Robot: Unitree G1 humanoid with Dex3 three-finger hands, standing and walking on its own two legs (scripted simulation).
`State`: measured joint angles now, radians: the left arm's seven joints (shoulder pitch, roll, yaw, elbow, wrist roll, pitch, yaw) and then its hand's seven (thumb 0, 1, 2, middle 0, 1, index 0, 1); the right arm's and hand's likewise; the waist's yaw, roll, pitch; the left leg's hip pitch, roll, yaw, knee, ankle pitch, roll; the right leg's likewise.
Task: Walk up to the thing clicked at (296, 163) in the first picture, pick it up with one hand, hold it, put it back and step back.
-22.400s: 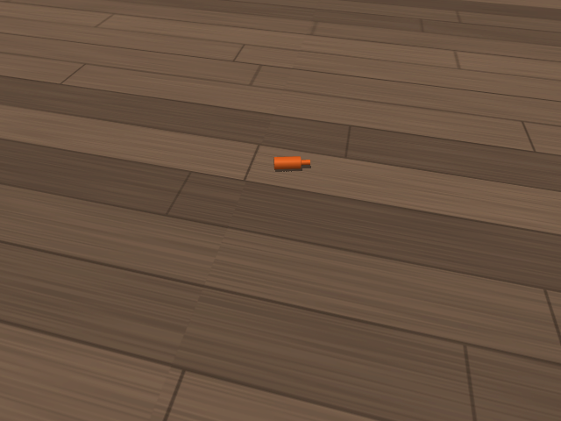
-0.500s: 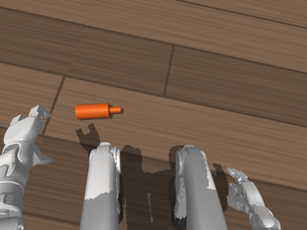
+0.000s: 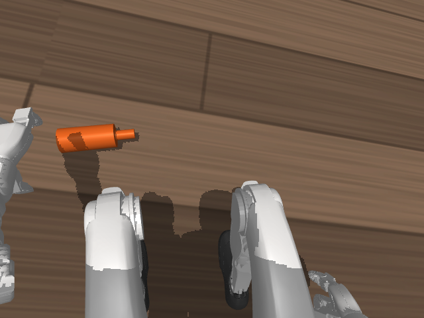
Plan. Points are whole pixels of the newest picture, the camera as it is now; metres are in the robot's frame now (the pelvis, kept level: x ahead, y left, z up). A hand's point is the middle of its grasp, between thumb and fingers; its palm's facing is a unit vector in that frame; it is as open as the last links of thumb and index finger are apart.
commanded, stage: rise first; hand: left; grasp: from above
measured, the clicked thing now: (98, 137) +0.50 +0.26 -0.33
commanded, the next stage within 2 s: none
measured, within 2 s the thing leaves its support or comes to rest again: neither
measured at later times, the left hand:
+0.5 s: hand (34, 150) +0.42 +0.35 -0.19, palm faces -0.44 -0.08 -0.89, open 14.1 cm
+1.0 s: hand (43, 147) +0.43 +0.34 -0.21, palm faces -0.44 -0.09 -0.89, open 14.2 cm
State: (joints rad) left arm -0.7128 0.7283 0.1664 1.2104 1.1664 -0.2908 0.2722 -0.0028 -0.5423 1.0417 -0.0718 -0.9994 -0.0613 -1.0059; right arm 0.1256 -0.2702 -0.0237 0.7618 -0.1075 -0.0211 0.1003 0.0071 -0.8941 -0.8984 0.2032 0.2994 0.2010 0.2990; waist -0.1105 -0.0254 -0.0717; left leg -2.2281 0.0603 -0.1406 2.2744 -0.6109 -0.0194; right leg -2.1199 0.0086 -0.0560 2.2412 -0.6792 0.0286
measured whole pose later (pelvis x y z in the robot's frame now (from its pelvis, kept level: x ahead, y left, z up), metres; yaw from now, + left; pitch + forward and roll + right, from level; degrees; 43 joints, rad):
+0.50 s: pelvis +0.01 +0.00 -0.03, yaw -2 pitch +33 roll -7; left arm -0.81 0.77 0.18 1.34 1.27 -0.29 0.38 0.00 -0.52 0.99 -0.08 -1.02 -0.09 -1.01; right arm 0.08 -0.25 0.01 0.78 -0.16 -0.03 0.12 0.00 -0.91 -0.90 0.20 0.30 0.20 0.30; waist -0.14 -0.04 -0.04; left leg -2.31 0.06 -0.16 2.38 -0.65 -0.02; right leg -2.20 0.02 -0.06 2.33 -0.71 0.04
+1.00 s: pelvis +0.02 +0.00 -0.04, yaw -2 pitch +32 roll -8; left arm -0.83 0.79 0.19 1.37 1.26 -0.29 0.40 0.00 -0.54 1.01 -0.08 -1.03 -0.08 -1.03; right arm 0.08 -0.26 0.02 0.78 -0.18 -0.03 0.13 0.00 -0.91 -0.90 0.20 0.30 0.20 0.30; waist -0.16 -0.04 -0.02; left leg -2.34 0.06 -0.18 2.42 -0.66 -0.03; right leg -2.22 0.03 -0.07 2.36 -0.72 0.04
